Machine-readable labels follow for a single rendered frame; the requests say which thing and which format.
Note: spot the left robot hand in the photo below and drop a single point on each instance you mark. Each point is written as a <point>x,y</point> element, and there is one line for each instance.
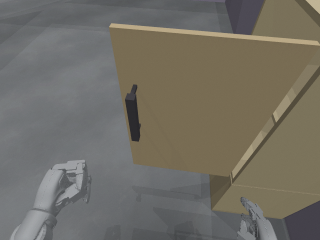
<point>50,195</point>

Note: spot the right robot hand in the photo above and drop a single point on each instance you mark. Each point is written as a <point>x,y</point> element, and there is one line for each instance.
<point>259,229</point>

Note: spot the handle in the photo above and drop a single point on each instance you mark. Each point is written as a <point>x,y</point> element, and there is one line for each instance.
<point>132,113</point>

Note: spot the robot left forearm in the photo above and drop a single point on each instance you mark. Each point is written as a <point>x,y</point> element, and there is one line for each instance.
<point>38,224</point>

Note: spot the cupboard door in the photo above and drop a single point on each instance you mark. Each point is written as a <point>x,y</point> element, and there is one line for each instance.
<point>202,97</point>

